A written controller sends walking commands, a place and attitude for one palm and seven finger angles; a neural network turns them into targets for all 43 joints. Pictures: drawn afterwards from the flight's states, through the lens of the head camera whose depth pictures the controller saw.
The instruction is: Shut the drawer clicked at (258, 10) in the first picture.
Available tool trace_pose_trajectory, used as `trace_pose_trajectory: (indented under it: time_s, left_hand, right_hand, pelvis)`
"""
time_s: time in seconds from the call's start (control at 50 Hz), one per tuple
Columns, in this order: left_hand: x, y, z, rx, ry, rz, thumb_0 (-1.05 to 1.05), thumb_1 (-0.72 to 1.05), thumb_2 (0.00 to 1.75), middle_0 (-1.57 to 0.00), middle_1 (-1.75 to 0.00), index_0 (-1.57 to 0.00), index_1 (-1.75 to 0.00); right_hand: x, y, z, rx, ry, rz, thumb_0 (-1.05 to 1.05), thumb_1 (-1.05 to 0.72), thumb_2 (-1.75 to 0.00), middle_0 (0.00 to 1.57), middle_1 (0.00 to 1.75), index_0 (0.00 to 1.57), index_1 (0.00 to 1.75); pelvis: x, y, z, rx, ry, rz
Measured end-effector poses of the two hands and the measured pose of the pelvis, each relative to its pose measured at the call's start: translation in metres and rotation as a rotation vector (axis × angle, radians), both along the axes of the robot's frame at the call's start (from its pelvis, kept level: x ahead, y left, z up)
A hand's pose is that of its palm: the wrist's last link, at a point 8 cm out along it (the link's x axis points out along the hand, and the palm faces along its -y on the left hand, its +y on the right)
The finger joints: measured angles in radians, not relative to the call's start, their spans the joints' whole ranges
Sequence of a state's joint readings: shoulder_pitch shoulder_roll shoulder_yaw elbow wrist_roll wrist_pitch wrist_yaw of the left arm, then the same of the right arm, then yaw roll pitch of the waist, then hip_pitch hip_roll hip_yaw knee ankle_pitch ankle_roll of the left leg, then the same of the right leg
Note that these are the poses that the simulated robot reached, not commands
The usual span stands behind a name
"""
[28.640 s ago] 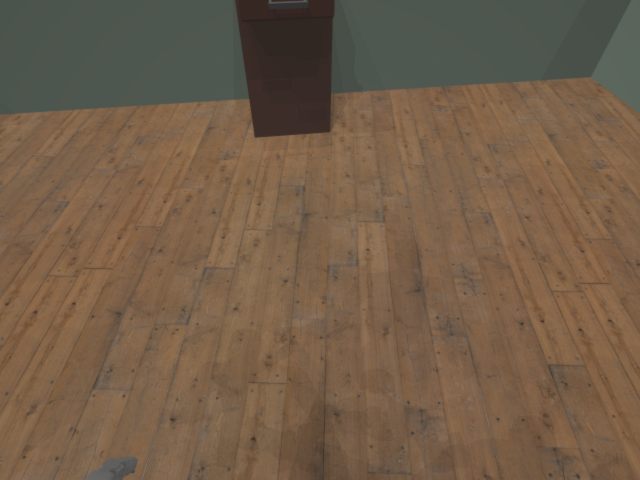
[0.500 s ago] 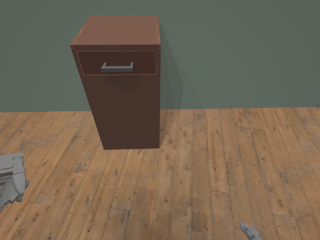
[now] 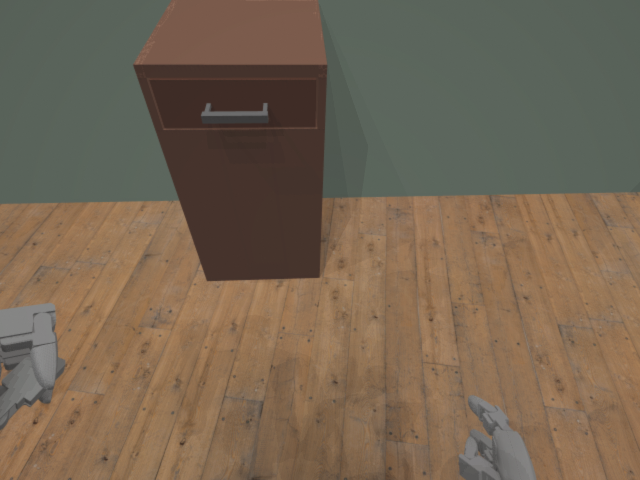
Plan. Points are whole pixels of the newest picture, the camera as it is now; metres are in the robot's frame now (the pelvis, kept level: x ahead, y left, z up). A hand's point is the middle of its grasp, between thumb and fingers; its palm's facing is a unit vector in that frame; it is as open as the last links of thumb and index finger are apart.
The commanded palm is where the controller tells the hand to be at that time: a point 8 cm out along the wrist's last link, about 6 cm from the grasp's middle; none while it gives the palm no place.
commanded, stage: let the arm hang, fingers relaxed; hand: left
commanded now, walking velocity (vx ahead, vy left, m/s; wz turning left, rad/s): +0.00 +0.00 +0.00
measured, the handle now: (236, 112) +0.90 +0.25 -0.03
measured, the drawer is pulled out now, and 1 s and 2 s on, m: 0.00 0.00 0.00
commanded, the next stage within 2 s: look to check the result in 1.12 s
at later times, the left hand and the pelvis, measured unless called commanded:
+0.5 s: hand out of the picture -0.07 +0.22 -0.17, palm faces +0.05 -0.97 -0.25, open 4.3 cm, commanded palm none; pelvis -0.04 +0.01 +0.00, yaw +3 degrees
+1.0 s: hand out of the picture +0.00 +0.21 -0.17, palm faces +0.03 -0.97 -0.24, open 7.3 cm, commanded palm none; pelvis -0.03 +0.01 +0.00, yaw +1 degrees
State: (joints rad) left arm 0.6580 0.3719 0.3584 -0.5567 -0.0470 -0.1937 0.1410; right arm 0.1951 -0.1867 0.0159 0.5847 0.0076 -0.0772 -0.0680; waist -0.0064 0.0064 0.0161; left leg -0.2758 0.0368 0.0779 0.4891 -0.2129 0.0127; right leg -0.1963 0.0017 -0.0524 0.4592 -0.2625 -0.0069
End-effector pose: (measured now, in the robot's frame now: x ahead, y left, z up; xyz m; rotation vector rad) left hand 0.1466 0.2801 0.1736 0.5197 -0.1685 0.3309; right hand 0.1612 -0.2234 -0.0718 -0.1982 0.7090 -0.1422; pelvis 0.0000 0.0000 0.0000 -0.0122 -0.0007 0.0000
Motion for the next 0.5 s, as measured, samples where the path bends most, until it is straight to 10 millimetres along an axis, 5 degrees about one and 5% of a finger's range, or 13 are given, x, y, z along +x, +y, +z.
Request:
trace_pose_trajectory:
  time_s: [0.06,0.14,0.2,0.28,0.36,0.5]
  left_hand:
    - [0.002,0.007,-0.029,-0.017,0.089,-0.008,0.01,0.89,0.90,-1.40,-1.60,-1.41,-1.59]
    - [0.000,0.019,-0.149,-0.183,0.564,0.070,0.00,0.90,0.90,-1.36,-1.56,-1.37,-1.56]
    - [-0.033,0.006,-0.229,-0.303,0.892,0.106,0.00,0.90,0.90,-1.29,-1.49,-1.30,-1.49]
    - [-0.093,-0.029,-0.297,-0.454,1.191,0.110,0.01,0.91,0.90,-1.17,-1.37,-1.17,-1.36]
    - [-0.150,-0.027,-0.318,-0.516,1.340,0.223,0.01,0.90,0.90,-1.03,-1.26,-1.03,-1.22]
    - [-0.225,-0.009,-0.311,-0.519,1.517,0.349,0.01,0.90,0.90,-0.76,-0.95,-0.76,-0.93]
  right_hand:
    - [-0.008,-0.004,-0.011,0.005,0.030,0.043,0.01,-0.90,-0.90,0.20,0.30,0.21,0.30]
    - [-0.026,-0.014,-0.039,0.012,0.141,0.052,0.01,-0.90,-0.90,0.20,0.30,0.21,0.30]
    - [-0.052,-0.018,-0.048,0.004,0.221,0.023,0.01,-0.90,-0.90,0.20,0.30,0.21,0.30]
    - [-0.099,-0.019,-0.051,-0.022,0.368,-0.005,0.01,-0.90,-0.90,0.20,0.30,0.20,0.30]
    - [-0.146,-0.015,-0.053,-0.031,0.531,-0.026,0.01,-0.90,-0.90,0.20,0.30,0.20,0.30]
    - [-0.196,-0.004,-0.065,0.009,0.698,-0.060,0.01,-0.90,-0.90,0.20,0.30,0.20,0.30]
  pelvis:
    - [-0.006,0.004,-0.003,-0.005,0.009,0.015]
    - [-0.017,0.014,-0.010,-0.008,0.010,0.025]
    - [-0.022,0.015,-0.012,-0.002,-0.001,0.023]
    - [-0.028,0.014,-0.010,0.002,-0.017,0.025]
    - [-0.034,0.011,-0.006,-0.006,-0.019,0.038]
    - [-0.038,0.015,-0.001,-0.012,-0.017,0.046]
